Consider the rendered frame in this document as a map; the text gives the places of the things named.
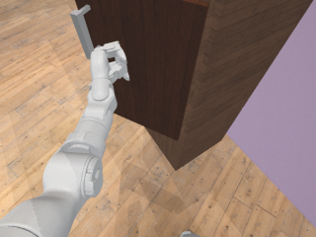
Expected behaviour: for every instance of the handle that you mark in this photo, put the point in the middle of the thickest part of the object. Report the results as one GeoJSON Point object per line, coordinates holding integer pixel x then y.
{"type": "Point", "coordinates": [80, 25]}

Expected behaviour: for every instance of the robot left forearm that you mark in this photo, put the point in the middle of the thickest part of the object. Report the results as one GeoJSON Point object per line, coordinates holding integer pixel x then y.
{"type": "Point", "coordinates": [94, 126]}

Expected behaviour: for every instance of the robot left upper arm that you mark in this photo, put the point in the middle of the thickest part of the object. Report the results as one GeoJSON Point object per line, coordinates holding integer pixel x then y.
{"type": "Point", "coordinates": [70, 179]}

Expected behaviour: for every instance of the left robot hand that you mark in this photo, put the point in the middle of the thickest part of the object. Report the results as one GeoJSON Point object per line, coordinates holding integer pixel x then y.
{"type": "Point", "coordinates": [101, 68]}

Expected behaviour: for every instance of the cupboard door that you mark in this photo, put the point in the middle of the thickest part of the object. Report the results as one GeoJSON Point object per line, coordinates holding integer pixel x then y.
{"type": "Point", "coordinates": [160, 40]}

